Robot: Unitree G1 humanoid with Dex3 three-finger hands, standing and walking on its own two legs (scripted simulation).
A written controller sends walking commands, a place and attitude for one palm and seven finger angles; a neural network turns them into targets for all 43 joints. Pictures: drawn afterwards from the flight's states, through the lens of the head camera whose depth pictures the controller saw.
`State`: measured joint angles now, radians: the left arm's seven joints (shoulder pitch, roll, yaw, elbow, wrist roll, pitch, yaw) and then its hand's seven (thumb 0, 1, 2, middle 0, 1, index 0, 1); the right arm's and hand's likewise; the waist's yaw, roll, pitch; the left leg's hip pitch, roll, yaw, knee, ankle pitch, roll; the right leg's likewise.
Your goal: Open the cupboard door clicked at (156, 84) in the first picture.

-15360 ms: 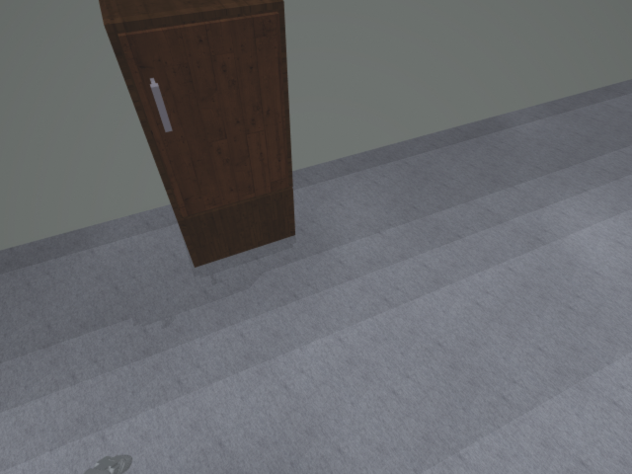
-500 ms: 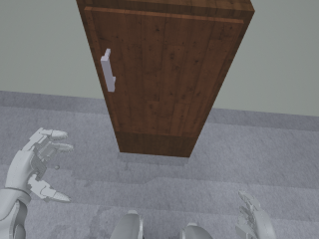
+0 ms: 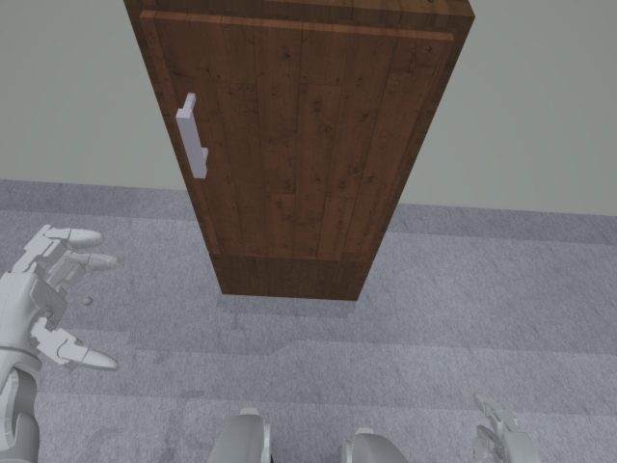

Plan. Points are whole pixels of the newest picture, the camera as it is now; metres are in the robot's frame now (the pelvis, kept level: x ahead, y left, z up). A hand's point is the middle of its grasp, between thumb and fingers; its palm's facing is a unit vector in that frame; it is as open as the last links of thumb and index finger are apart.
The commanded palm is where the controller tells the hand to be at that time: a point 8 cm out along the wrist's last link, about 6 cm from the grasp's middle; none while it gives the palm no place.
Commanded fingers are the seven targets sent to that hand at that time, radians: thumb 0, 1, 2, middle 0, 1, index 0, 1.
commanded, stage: raise the hand with hooked fingers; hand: left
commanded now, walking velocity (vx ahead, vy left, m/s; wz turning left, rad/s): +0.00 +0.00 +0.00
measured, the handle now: (195, 137) +0.57 +0.21 +0.04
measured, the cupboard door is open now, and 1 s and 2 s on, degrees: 0 0 0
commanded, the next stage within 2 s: move the hooked fingers beside the handle in 0.18 s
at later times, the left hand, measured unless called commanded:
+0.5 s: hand (102, 282) +0.32 +0.27 +0.04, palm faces +0.01 -1.00 -0.03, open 14.0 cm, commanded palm +0.30 +0.32 +0.05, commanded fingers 0.00 -0.50 0.30 -0.30 -1.20 -0.30 -1.20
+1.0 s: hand (127, 231) +0.39 +0.26 +0.04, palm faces -0.01 -1.00 -0.01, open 14.0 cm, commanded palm +0.37 +0.32 +0.04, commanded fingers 0.00 -0.50 0.30 -0.30 -1.20 -0.30 -1.20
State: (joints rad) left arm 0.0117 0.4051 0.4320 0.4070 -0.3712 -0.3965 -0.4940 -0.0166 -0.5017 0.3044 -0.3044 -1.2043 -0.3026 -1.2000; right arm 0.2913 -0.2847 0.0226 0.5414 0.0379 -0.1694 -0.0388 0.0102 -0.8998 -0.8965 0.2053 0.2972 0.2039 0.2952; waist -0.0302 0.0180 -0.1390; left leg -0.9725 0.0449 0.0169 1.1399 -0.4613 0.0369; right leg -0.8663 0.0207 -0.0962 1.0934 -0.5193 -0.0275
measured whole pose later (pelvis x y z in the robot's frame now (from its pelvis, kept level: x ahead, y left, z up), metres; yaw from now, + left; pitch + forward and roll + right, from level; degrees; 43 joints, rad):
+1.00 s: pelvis +0.00 +0.00 -0.01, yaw -1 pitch +20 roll -4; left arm -0.41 0.48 0.45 0.77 -0.27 -0.39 -0.50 -0.02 -0.50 0.30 -0.30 -1.20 -0.30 -1.20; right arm 0.30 -0.29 0.03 0.61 0.03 -0.09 -0.05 0.01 -0.90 -0.90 0.21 0.30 0.20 0.30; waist -0.07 0.01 -0.14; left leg -1.06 0.05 0.02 1.18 -0.48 0.04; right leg -0.95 0.03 -0.09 1.12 -0.53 -0.03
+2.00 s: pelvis +0.00 +0.01 -0.03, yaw -3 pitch +27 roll -6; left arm -0.92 0.74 0.53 1.19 -0.11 -0.38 -0.44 -0.02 -0.50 0.30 -0.30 -1.20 -0.30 -1.20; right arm 0.36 -0.30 0.07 0.61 0.00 0.05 -0.02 0.00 -0.90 -0.90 0.21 0.30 0.21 0.30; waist -0.19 0.03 -0.12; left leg -1.26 0.08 0.00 1.27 -0.49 0.05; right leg -1.15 0.05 -0.10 1.19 -0.52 -0.02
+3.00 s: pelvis +0.00 +0.02 -0.02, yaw -3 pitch +27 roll -6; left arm -0.87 0.67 0.47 1.16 -0.12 -0.37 -0.42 -0.02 -0.50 0.30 -0.30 -1.20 -0.30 -1.20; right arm 0.36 -0.28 0.07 0.61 0.00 0.07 -0.01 0.00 -0.90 -0.90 0.21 0.30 0.21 0.30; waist -0.18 0.03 -0.13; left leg -1.23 0.07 0.01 1.25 -0.49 0.06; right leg -1.11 0.05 -0.10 1.16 -0.52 -0.01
